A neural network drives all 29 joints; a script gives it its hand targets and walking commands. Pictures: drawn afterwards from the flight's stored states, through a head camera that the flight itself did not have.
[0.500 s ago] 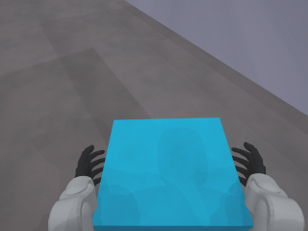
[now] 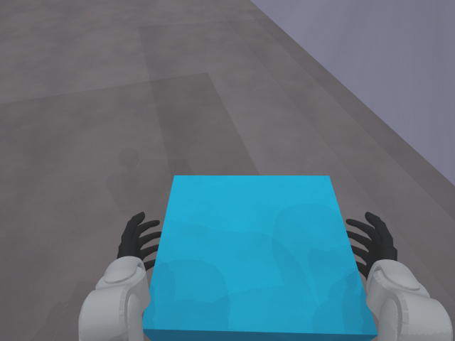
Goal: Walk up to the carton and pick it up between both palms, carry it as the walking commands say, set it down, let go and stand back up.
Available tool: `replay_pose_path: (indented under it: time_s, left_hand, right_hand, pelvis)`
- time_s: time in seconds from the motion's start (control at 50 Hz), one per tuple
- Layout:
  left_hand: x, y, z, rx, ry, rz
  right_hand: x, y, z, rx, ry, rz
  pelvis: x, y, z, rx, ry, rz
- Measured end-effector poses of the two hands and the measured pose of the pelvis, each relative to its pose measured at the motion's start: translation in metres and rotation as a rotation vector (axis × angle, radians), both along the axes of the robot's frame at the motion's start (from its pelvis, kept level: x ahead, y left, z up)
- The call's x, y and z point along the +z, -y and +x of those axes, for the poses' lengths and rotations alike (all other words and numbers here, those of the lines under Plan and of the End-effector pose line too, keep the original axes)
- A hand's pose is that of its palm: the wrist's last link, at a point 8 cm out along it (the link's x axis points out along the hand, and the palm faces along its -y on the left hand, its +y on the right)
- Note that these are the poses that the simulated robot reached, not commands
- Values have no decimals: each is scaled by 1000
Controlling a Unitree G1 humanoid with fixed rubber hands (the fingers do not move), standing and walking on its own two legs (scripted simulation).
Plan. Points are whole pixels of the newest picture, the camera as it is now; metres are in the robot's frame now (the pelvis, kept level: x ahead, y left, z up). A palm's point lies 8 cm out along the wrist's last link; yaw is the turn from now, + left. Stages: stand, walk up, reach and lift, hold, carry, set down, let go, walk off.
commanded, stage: carry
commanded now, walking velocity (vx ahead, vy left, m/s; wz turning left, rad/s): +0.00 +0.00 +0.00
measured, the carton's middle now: (250, 270) +0.28 -0.01 -0.03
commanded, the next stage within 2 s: none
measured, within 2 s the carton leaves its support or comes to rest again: neither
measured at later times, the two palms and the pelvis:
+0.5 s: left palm (160, 175) +0.38 +0.14 +0.12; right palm (370, 179) +0.38 -0.22 +0.10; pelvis +0.16 -0.03 +0.00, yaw +0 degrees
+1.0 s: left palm (160, 160) +0.46 +0.16 +0.07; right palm (340, 160) +0.45 -0.20 +0.08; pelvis +0.20 +0.00 -0.01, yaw -2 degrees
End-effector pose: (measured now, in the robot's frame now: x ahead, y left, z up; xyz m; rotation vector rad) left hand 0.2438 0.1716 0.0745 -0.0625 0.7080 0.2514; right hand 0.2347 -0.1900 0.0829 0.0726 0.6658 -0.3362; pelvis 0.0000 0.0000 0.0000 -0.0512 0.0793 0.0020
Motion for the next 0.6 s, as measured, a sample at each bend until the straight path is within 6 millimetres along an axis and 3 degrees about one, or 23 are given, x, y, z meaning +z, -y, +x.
replay_pose_path:
  time_s: [0.08,0.16,0.26,0.36,0.42,0.5,0.6]
  left_hand:
    - [6,19,41,-10,68,47]
    - [2,21,63,23,9,85]
    - [14,21,63,102,-1,93]
    - [46,25,88,90,90,133]
    - [54,29,107,61,120,128]
    - [48,30,132,26,120,93]
    - [24,23,164,7,93,40]
  right_hand:
    - [-10,19,39,-14,69,53]
    - [-17,21,80,41,12,64]
    - [-11,19,106,99,0,97]
    - [7,23,126,89,96,132]
    - [16,27,135,60,126,126]
    - [20,30,146,25,126,92]
    - [17,22,171,7,100,37]
  pelvis:
    - [-15,13,39,23,7,52]
    - [-4,26,62,21,32,81]
    - [7,38,90,16,54,136]
    - [10,35,115,6,79,146]
    - [9,32,134,-5,87,147]
    - [3,28,158,-9,96,133]
    - [-11,20,186,-13,86,91]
